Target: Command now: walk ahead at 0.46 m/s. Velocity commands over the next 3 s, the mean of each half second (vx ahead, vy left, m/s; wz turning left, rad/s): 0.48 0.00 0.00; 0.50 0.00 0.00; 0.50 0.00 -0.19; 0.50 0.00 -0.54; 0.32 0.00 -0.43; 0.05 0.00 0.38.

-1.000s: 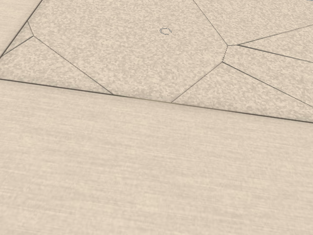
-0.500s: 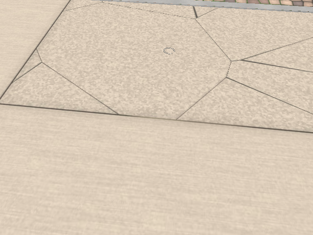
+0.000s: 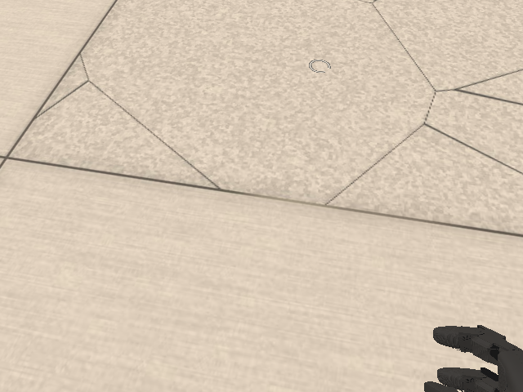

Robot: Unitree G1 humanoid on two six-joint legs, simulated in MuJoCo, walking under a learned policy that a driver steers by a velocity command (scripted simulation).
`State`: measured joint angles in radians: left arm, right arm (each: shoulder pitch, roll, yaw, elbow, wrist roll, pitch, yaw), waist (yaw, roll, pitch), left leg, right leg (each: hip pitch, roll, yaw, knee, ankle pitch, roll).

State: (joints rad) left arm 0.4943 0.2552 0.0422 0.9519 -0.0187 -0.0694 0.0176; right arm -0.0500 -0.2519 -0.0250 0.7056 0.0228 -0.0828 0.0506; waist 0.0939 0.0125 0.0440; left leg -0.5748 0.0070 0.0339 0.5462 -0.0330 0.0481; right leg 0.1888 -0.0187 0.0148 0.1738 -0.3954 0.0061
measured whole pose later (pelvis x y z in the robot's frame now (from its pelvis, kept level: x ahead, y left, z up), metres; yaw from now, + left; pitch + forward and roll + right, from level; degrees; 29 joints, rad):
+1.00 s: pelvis +0.54 -0.04 +0.02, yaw +1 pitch +2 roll -2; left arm 0.36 0.27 0.05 0.91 -0.01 -0.08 -0.01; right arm 0.05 -0.26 -0.03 0.80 0.01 -0.07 0.02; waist 0.08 0.05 0.02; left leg -0.63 0.09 -0.03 0.58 0.07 0.00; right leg 0.02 0.06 -0.05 0.19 -0.24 -0.05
